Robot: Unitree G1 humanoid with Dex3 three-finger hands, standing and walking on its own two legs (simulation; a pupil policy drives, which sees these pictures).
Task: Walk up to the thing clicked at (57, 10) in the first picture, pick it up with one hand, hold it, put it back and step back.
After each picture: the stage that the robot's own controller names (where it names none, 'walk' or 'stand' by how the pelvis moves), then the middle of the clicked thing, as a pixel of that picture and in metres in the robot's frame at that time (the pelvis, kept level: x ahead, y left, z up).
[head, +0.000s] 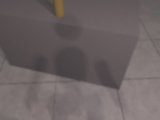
stand; out of the picture +1.04 +0.20 -0.01
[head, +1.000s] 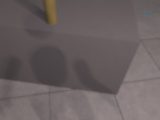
walk; (49, 4) +0.92 +0.22 +0.01
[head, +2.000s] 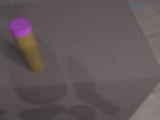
walk; (29, 48) +0.50 +0.22 +0.01
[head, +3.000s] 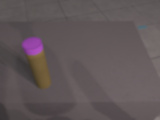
stand; (38, 65) +0.46 +0.22 -0.01
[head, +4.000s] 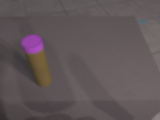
stand; (38, 64) +0.45 +0.21 -0.01
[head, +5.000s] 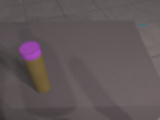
stand; (36, 70) +0.43 +0.22 -0.01
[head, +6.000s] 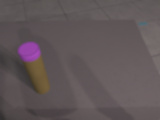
stand; (36, 71) +0.43 +0.22 -0.01
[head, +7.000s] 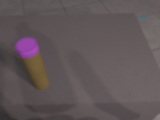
rise first; (35, 66) +0.43 +0.22 -0.01
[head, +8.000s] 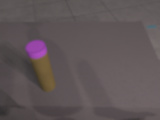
rise first; (42, 68) +0.44 +0.22 -0.01
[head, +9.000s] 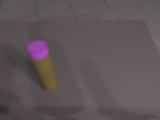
go down; (44, 68) +0.43 +0.21 -0.01
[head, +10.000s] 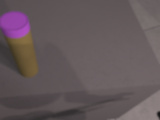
go down; (23, 50) +0.44 +0.19 +0.04
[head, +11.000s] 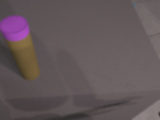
approach; (24, 53) +0.44 +0.20 +0.05
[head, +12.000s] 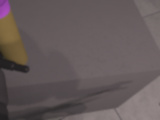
close; (7, 36) +0.46 +0.21 +0.09
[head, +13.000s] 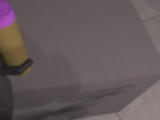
lift; (11, 45) +0.44 +0.20 +0.09
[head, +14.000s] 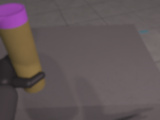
lift; (23, 54) +0.33 +0.18 +0.21
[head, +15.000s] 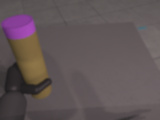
hold; (31, 62) +0.33 +0.17 +0.18
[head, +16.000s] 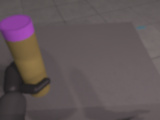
hold; (29, 62) +0.33 +0.17 +0.18
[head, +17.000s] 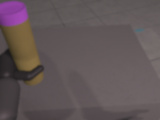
crouch; (23, 49) +0.36 +0.19 +0.20
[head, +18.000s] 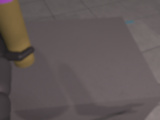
lower; (14, 30) +0.44 +0.21 +0.20
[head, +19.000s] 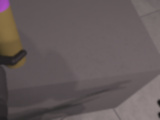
lower; (5, 34) +0.47 +0.20 +0.09
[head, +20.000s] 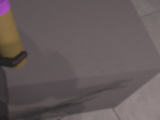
lower; (5, 36) +0.46 +0.20 +0.09
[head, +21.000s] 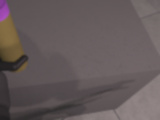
lower; (6, 40) +0.45 +0.20 +0.09
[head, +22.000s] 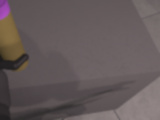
lower; (7, 39) +0.45 +0.20 +0.09
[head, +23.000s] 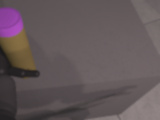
open; (17, 50) +0.42 +0.19 +0.08
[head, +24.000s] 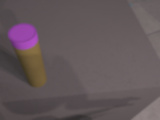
sink last; (31, 60) +0.41 +0.17 +0.05
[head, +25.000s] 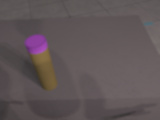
stand; (43, 65) +0.43 +0.20 +0.04
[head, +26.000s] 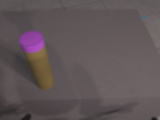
stand; (39, 64) +0.42 +0.19 +0.04
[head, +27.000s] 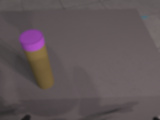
stand; (39, 63) +0.42 +0.19 +0.05
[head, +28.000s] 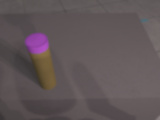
stand; (43, 65) +0.42 +0.18 +0.03
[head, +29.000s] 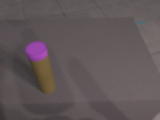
walk; (42, 70) +0.43 +0.19 -0.01
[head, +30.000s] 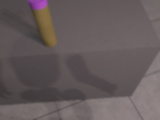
walk; (44, 23) +0.62 +0.21 +0.01
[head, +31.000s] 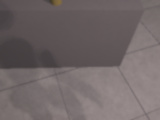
walk; out of the picture +0.95 +0.19 +0.02
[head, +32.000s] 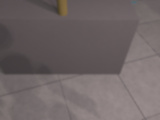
stand; out of the picture +1.04 +0.19 +0.00
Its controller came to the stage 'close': yes
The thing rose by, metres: 0.21
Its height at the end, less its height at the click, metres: +0.00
